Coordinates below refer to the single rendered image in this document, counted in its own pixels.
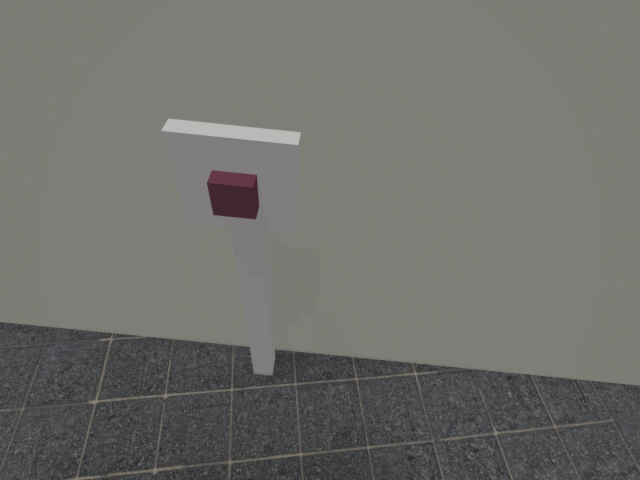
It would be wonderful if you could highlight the panel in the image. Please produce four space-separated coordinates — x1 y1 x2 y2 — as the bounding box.
161 119 301 376

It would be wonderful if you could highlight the button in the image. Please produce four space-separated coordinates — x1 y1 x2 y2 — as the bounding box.
207 170 259 219

